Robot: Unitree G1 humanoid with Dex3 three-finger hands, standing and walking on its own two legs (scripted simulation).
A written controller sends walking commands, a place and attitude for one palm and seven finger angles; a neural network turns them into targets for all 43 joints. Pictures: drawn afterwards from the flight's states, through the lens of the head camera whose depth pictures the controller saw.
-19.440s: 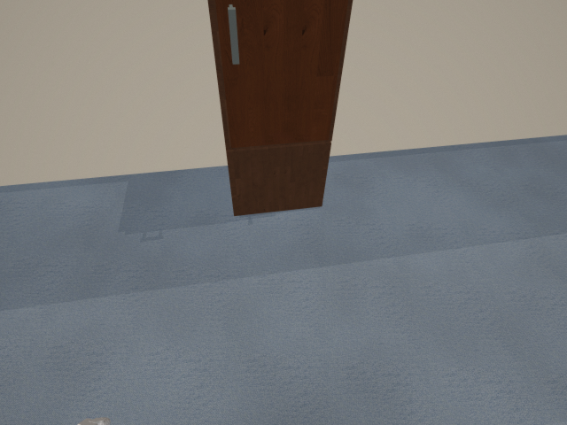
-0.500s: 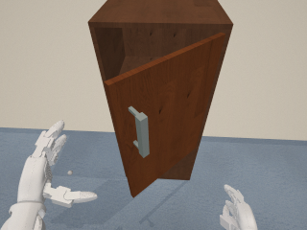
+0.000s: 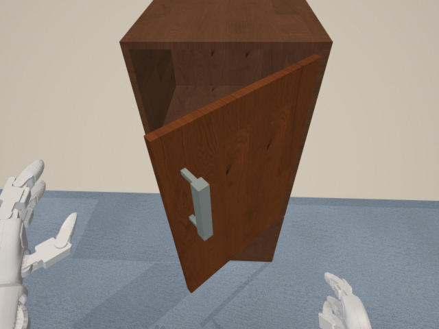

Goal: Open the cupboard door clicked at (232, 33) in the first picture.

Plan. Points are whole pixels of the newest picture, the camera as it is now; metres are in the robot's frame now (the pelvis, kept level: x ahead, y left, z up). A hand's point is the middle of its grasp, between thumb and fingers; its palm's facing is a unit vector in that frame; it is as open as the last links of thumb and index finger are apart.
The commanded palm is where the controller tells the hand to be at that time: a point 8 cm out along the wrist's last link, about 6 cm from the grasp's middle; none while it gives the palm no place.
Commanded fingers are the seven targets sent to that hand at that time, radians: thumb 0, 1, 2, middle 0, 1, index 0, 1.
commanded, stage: draw the hand back to the body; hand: left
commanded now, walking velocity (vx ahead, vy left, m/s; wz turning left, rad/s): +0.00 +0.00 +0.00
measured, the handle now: (196, 205) +0.31 +0.09 +0.08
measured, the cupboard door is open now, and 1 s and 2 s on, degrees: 43 43 43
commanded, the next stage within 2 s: step back with the hand held close in 0.42 s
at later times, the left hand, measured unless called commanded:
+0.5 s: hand (60, 238) +0.19 +0.25 +0.15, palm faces +0.45 -0.80 -0.39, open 7.4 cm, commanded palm +0.14 +0.29 +0.16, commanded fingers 0.00 0.90 0.90 -0.20 -0.30 -0.20 -0.30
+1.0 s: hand (26, 265) +0.14 +0.27 +0.15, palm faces +0.34 -0.80 -0.50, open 7.4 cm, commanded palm +0.08 +0.31 +0.17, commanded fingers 0.00 0.90 0.90 -0.20 -0.30 -0.20 -0.30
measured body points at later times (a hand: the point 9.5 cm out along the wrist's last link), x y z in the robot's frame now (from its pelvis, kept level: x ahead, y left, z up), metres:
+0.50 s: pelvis +0.00 -0.01 +0.00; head -0.02 -0.03 +0.45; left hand +0.16 +0.29 +0.17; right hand +0.19 -0.23 -0.08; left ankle +0.00 +0.12 -0.74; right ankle -0.06 -0.11 -0.74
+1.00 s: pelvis -0.07 +0.02 -0.01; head -0.04 +0.02 +0.44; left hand +0.12 +0.31 +0.18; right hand +0.11 -0.23 -0.08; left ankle +0.00 +0.12 -0.74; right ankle -0.06 -0.11 -0.74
